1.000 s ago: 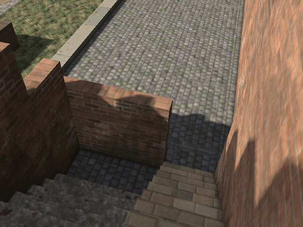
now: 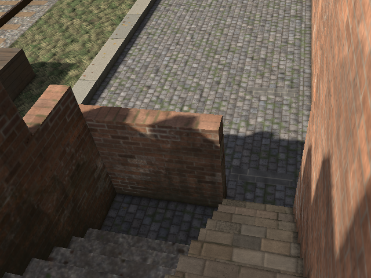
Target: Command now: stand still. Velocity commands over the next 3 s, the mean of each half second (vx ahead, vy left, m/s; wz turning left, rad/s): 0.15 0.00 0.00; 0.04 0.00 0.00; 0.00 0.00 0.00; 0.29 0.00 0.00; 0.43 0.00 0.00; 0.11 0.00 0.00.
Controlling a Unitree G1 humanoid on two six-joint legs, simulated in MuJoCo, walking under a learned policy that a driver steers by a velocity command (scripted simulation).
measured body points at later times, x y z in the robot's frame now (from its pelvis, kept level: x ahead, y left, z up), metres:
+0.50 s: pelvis +0.07 -0.01 +0.00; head +0.07 -0.08 +0.44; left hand +0.01 +0.22 -0.12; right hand +0.13 -0.23 -0.20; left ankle +0.04 +0.20 -0.66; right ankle -0.06 -0.03 -0.74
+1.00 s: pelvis +0.17 +0.02 -0.10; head +0.18 +0.03 +0.35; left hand +0.24 +0.29 -0.24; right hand +0.05 -0.19 -0.25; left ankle +0.05 +0.15 -0.75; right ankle +0.23 -0.09 -0.83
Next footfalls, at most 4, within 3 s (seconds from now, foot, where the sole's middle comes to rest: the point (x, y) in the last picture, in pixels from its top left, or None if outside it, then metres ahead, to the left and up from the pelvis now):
0.72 left None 0.09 0.15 -0.79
1.08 right None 0.25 -0.08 -1.00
1.20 left None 0.19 0.15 -0.86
1.42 left None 0.32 0.14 -0.99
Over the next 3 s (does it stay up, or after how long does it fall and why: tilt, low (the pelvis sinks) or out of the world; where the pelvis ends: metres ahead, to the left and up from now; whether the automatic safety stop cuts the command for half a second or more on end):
stays up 0.72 -0.09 -0.64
